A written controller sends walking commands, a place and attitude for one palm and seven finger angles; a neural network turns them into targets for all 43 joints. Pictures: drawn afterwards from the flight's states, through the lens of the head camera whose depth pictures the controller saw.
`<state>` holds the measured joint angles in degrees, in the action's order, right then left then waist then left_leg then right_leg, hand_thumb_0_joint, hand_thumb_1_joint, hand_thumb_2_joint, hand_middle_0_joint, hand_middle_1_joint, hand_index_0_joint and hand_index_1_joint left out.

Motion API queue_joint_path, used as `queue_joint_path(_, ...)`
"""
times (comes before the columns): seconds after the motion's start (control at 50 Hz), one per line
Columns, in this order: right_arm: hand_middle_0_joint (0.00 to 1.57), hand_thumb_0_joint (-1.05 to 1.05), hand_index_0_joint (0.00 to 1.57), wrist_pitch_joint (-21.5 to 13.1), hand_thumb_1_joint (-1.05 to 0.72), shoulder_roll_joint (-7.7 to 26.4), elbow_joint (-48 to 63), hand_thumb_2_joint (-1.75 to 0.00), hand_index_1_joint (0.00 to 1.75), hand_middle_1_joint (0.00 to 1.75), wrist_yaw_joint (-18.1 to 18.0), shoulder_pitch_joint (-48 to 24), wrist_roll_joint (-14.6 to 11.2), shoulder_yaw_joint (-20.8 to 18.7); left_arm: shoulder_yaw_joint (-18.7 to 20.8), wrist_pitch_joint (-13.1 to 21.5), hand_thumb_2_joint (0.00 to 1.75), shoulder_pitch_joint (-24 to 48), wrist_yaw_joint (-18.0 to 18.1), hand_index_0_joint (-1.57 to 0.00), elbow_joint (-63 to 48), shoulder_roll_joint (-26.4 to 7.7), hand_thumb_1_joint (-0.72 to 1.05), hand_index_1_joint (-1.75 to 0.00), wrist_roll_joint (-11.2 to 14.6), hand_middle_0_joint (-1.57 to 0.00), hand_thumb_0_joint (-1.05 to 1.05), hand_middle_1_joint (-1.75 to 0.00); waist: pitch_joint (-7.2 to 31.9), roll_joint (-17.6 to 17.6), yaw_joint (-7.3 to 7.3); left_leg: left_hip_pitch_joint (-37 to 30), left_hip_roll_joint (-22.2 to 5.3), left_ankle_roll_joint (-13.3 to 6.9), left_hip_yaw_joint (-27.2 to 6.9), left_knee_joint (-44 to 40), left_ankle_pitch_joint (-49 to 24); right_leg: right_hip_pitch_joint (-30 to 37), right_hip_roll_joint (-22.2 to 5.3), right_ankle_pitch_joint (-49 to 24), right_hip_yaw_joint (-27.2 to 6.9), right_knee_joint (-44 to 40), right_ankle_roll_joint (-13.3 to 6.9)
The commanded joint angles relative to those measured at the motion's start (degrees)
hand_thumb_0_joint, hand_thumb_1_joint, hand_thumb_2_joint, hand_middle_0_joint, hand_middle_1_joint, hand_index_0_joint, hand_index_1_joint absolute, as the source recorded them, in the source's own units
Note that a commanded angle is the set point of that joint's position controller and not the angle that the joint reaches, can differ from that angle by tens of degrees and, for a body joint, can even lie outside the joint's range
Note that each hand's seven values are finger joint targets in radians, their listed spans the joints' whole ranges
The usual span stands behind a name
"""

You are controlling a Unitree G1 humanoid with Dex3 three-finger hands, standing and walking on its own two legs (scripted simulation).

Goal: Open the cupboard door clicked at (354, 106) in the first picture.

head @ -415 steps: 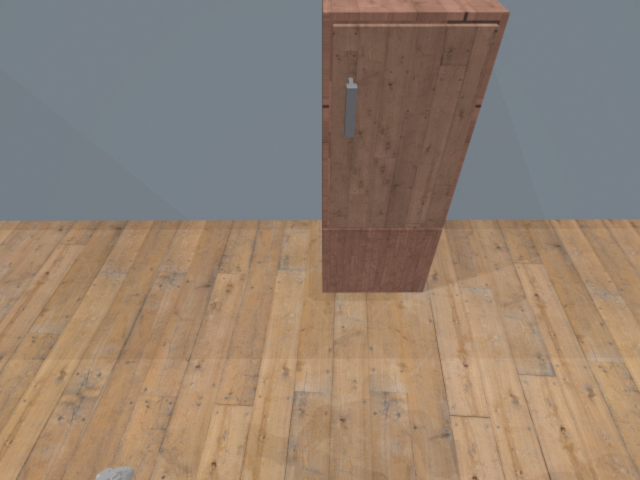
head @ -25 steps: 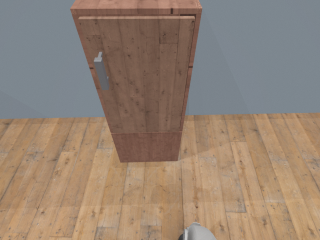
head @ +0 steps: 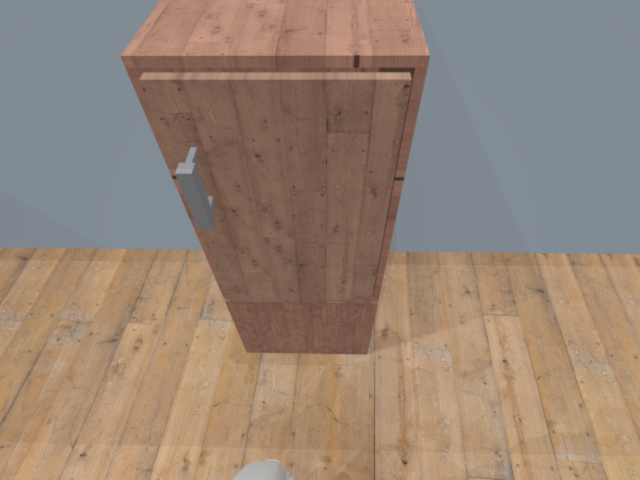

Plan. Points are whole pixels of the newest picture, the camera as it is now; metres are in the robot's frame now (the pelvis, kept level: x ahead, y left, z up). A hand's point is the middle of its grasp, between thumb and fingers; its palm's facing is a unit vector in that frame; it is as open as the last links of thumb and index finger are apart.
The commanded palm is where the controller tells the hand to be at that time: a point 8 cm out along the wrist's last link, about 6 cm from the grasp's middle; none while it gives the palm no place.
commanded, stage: come to a stop and stand still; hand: left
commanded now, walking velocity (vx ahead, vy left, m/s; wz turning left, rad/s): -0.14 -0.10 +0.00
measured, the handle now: (199, 188) +0.51 +0.25 +0.04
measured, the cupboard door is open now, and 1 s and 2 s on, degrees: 0 0 0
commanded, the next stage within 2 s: look again from close up in 1.14 s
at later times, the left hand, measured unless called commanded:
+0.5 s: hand out of the picture +0.02 +0.19 -0.17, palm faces -0.01 -0.97 -0.24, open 7.3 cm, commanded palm none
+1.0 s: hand out of the picture -0.11 +0.09 -0.17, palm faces +0.04 -0.99 -0.16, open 7.3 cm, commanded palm none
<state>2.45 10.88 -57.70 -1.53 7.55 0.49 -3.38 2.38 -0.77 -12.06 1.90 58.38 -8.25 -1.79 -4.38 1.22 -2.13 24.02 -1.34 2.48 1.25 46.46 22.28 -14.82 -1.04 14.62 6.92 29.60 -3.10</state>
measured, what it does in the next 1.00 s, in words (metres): walks backwards: left foot, then right foot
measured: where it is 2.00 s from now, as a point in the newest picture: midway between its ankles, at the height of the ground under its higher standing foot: outside the picture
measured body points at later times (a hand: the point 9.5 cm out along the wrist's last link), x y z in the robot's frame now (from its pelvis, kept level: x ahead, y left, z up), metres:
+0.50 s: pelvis -0.05 -0.01 +0.00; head -0.03 -0.01 +0.45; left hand +0.02 +0.24 -0.15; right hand -0.02 -0.25 -0.15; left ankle +0.02 +0.13 -0.74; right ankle -0.10 -0.15 -0.72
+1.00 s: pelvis -0.09 -0.06 +0.00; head -0.08 -0.07 +0.45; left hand -0.11 +0.15 -0.16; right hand -0.11 -0.27 -0.16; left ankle -0.08 +0.10 -0.74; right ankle -0.10 -0.15 -0.74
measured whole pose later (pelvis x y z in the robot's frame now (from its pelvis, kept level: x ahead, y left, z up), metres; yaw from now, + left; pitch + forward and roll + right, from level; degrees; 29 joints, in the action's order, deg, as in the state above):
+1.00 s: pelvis -0.09 -0.06 +0.00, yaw -1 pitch -2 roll +0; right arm 0.4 6.9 -66.9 -2.4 16.9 0.5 -0.6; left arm 0.1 -0.4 -17.0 1.5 66.0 -6.4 -0.2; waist -2.0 1.0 -0.6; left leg 9.9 -4.2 3.5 0.4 24.3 12.7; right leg -9.1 1.6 14.3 4.3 24.8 -2.9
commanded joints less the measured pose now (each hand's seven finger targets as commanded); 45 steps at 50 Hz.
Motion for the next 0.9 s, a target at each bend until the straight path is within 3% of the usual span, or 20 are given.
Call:
queue_joint_path(0.0,0.20,0.00,0.20,-0.6,-0.90,1.9,1.5,-0.90,0.30,0.30,0.0,6.6,0.0,-0.5,2.8,0.0,0.90,-1.4,0.8,-0.20,-3.5,-11.2,0.90,-0.30,0.4,-0.20,0.00,-0.30,6.6,-10.0,2.43,-8.9,0.1,-0.2,0.5,-14.1,-9.1,4.7,-13.7,-38.5,-10.1,-0.5,-5.5)
queue_joint_path(0.02,0.20,0.00,0.20,-1.1,-0.90,2.5,0.9,-0.90,0.30,0.30,0.1,8.6,0.1,-0.6,2.6,-0.2,0.90,-1.3,0.8,-0.20,-3.6,-10.6,0.90,-0.30,0.8,-0.20,0.00,-0.30,8.7,-7.6,3.38,-14.6,-1.6,-0.7,0.3,-21.6,-19.2,3.7,-11.5,-32.2,-8.7,2.8,-3.0)
queue_joint_path(0.04,0.20,0.00,0.20,-1.9,-0.90,6.2,1.1,-0.90,0.30,0.30,-0.1,9.1,0.6,-0.9,2.1,-0.5,0.90,-3.7,0.7,-0.20,-3.9,-8.0,0.90,-0.30,1.2,-0.20,0.00,-0.30,11.5,3.3,2.83,-21.9,-10.9,-3.7,-7.8,-23.7,-40.0,-2.0,-5.9,-15.0,-4.7,8.3,1.0)
queue_joint_path(0.06,0.20,0.00,0.20,-1.9,-0.90,10.0,2.3,-0.90,0.30,0.30,-0.3,8.4,0.6,-1.4,1.4,-0.7,0.90,-5.6,0.8,-0.20,-4.3,-5.7,0.90,-0.30,1.6,-0.20,0.00,-0.30,11.3,14.6,2.37,-22.5,-22.1,-10.4,-17.9,-24.3,-64.6,-8.2,-0.4,16.2,-2.5,17.9,3.8)
queue_joint_path(0.08,0.20,0.00,0.20,-1.6,-0.90,10.4,3.0,-0.90,0.30,0.30,-0.5,7.6,0.6,-1.5,1.3,-1.0,0.90,-5.5,1.2,-0.20,-4.3,-7.3,0.90,-0.30,1.2,-0.20,0.00,-0.30,10.3,10.4,2.90,-17.9,-23.5,-14.5,-14.5,-23.5,-64.4,-5.8,0.3,22.9,-7.4,27.2,3.2)
queue_joint_path(0.16,0.20,0.00,0.20,-1.8,-0.90,7.5,4.1,-0.90,0.30,0.30,-2.0,2.6,1.0,-0.5,2.7,-1.7,0.90,-4.4,0.4,-0.20,-3.1,-8.0,0.90,-0.30,0.8,-0.20,0.00,-0.30,7.8,7.9,1.87,-17.9,-17.1,-13.5,-9.5,-23.5,-56.2,-13.1,1.3,14.1,-11.5,39.7,4.8)
queue_joint_path(0.2,0.20,0.00,0.20,-2.3,-0.90,7.4,4.1,-0.90,0.30,0.30,-2.0,3.8,0.7,-0.5,2.6,-1.7,0.90,-4.8,-0.1,-0.20,-2.9,-8.1,0.90,-0.30,0.8,-0.20,0.00,-0.30,9.0,4.2,2.13,-19.6,-16.5,-12.5,-8.4,-24.1,-52.8,-14.2,1.2,11.2,-10.9,40.9,5.8)
queue_joint_path(0.24,0.20,0.00,0.20,-2.5,-0.90,7.6,3.5,-0.90,0.30,0.30,-2.0,5.6,0.7,-0.7,2.7,-2.1,0.90,-4.0,-0.3,-0.20,-3.4,-8.0,0.90,-0.30,0.8,-0.20,0.00,-0.30,9.7,5.1,2.70,-20.6,-16.4,-12.4,-9.0,-25.5,-46.8,-14.2,0.6,10.1,-11.0,39.3,6.4)
queue_joint_path(0.38,0.20,0.00,0.20,-2.0,-0.90,8.4,1.5,-0.90,0.30,0.30,-0.9,7.7,1.1,-1.5,1.3,-2.1,0.90,-0.2,-1.3,-0.20,-3.8,-6.1,0.90,-0.30,0.8,-0.20,0.00,-0.30,6.7,11.5,4.98,-17.9,-14.6,-11.3,-11.1,-30.8,-19.5,-6.2,-0.8,14.7,-5.7,15.8,5.7)
queue_joint_path(0.44,0.20,0.00,0.20,-1.7,-0.90,9.1,0.7,-0.90,0.30,0.30,-0.3,6.9,1.1,-1.7,0.9,-1.4,0.90,-3.8,-1.2,-0.20,-1.8,-5.5,0.90,-0.30,1.3,-0.20,0.00,-0.30,6.6,11.7,3.18,-13.0,-13.3,-9.8,-11.2,-31.3,-10.5,1.5,0.1,10.3,-4.0,3.5,4.4)
queue_joint_path(0.48,0.20,0.00,0.20,-1.4,-0.90,7.7,0.4,-0.90,0.30,0.30,0.1,6.4,0.5,-1.7,1.0,-0.7,0.90,-8.4,-0.9,-0.20,0.7,-6.8,0.90,-0.30,1.0,-0.20,0.00,-0.30,5.8,6.2,1.22,-5.6,-8.6,-5.4,-6.7,-28.6,-3.7,11.4,-0.1,0.0,-2.9,-8.7,3.9)
queue_joint_path(0.5,0.20,0.00,0.20,-1.3,-0.90,4.4,0.5,-0.90,0.30,0.30,0.2,6.6,0.1,-1.0,1.2,-0.1,0.90,-9.3,-0.5,-0.20,1.0,-9.2,0.90,-0.30,0.6,-0.20,0.00,-0.30,5.1,-1.2,0.87,-1.4,-5.0,-2.7,-3.3,-22.0,-1.0,12.7,-6.6,3.3,-10.5,-14.1,2.0)
queue_joint_path(0.52,0.20,0.00,0.20,-1.2,-0.90,1.0,1.7,-0.90,0.30,0.30,0.4,5.5,-0.1,0.1,1.4,0.3,0.90,-7.0,-0.3,-0.20,0.3,-12.6,0.90,-0.30,0.5,-0.20,0.00,-0.30,1.9,-12.6,1.57,0.6,-1.3,-0.4,0.9,-16.6,1.5,5.7,-15.1,11.0,-20.6,-20.0,-1.6)
queue_joint_path(0.54,0.20,0.00,0.20,-0.8,-0.90,2.2,2.3,-0.90,0.30,0.30,0.8,3.5,0.3,0.1,1.2,0.1,0.90,-3.4,-0.2,-0.20,-1.2,-13.3,0.90,-0.30,0.7,-0.20,0.00,-0.30,-1.0,-12.6,1.04,-2.7,-2.2,-1.0,-0.5,-12.1,3.5,-3.8,-18.0,17.8,-22.3,-23.2,-3.9)
queue_joint_path(0.58,0.20,0.00,0.20,0.1,-0.90,2.5,0.8,-0.90,0.30,0.30,0.9,4.9,0.7,-0.4,1.2,0.3,0.90,0.5,0.2,-0.20,-1.7,-11.4,0.90,-0.30,0.5,-0.20,0.00,-0.30,-4.1,-17.2,2.05,-3.9,-2.4,-1.8,-1.9,-5.8,1.8,-10.5,-14.8,22.0,-21.0,-24.0,-3.8)
queue_joint_path(0.66,0.20,0.00,0.20,-1.0,-0.90,0.8,-3.2,-0.90,0.30,0.30,0.5,11.2,0.5,0.4,0.1,1.1,0.90,-1.2,0.0,-0.20,-0.2,-7.3,0.90,-0.30,1.0,-0.20,0.00,-0.30,-4.5,-10.4,3.56,-5.5,-2.1,-1.7,-0.2,-7.1,-3.8,-4.7,-9.9,2.3,-12.6,-16.7,-3.3)
queue_joint_path(0.74,0.20,0.00,0.20,-2.1,-0.90,0.1,-5.1,-0.90,0.30,0.30,-0.3,13.2,0.4,1.3,-0.4,1.5,0.90,-5.1,0.0,-0.20,2.3,-6.1,0.90,-0.30,1.4,-0.20,0.00,-0.30,-0.4,-4.8,3.07,-13.4,-2.5,-1.8,-1.1,-20.2,-12.9,-2.1,-8.8,-4.8,-12.3,-11.7,-1.8)
queue_joint_path(0.78,0.20,0.00,0.20,-3.0,-0.90,1.4,-6.1,-0.90,0.30,0.30,-0.8,13.4,0.2,1.5,-0.9,1.4,0.90,-6.7,-0.1,-0.20,3.2,-4.5,0.90,-0.30,1.9,-0.20,0.00,-0.30,1.5,-1.4,2.04,-16.3,-5.4,-2.7,-4.0,-23.8,-19.9,-0.4,-5.3,-6.3,-10.7,-10.0,0.4)
queue_joint_path(0.82,0.20,0.00,0.20,-3.0,-0.90,2.1,-6.6,-0.90,0.30,0.30,-1.3,13.3,0.3,1.7,-0.9,1.6,0.90,-7.1,0.0,-0.20,3.6,-4.5,0.90,-0.30,1.9,-0.20,0.00,-0.30,2.5,-3.5,1.79,-15.9,-5.7,-2.6,-3.0,-22.9,-19.5,1.7,-4.9,-9.3,-11.1,-10.8,1.0)
queue_joint_path(0.88,0.20,0.00,0.20,-3.0,-0.90,1.4,-7.5,-0.90,0.30,0.30,-1.1,12.7,0.0,1.8,-0.8,1.4,0.90,-6.9,0.1,-0.20,4.8,-5.5,0.90,-0.30,2.0,-0.20,0.00,-0.30,3.8,1.3,1.82,-15.3,-5.2,-2.0,-2.1,-23.8,-19.2,5.2,-5.1,-11.0,-10.0,-10.0,1.2)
